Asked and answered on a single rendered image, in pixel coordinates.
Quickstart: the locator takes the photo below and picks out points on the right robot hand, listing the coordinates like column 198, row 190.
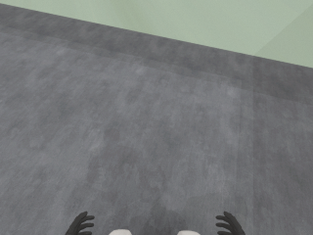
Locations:
column 233, row 225

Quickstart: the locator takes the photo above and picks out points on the left robot hand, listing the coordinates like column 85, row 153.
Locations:
column 76, row 226

